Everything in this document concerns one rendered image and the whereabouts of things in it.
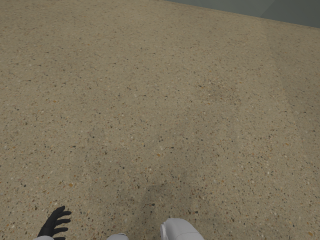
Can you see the robot right thigh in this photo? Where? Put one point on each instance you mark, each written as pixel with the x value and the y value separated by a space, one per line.
pixel 178 229

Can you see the left robot hand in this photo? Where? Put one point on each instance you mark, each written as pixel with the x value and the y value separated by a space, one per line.
pixel 48 229

